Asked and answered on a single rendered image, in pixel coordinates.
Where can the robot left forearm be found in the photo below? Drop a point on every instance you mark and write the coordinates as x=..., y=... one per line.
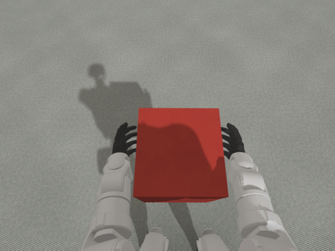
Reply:
x=112, y=212

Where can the robot right forearm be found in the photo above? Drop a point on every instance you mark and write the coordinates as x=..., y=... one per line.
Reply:
x=256, y=214

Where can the robot left upper arm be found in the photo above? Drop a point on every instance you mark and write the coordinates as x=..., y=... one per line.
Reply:
x=117, y=244

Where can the left robot hand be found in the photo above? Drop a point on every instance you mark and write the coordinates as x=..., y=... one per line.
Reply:
x=120, y=144

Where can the left robot shin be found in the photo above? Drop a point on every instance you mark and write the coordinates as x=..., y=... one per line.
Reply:
x=157, y=230

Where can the carton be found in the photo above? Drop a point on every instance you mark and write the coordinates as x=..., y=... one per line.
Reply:
x=179, y=156

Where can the robot right upper arm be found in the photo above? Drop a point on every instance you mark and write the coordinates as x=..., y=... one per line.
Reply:
x=260, y=243

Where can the right robot thigh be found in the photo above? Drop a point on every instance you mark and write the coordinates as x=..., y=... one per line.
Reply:
x=211, y=242

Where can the right robot hand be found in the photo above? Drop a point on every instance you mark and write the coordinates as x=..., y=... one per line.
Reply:
x=234, y=139

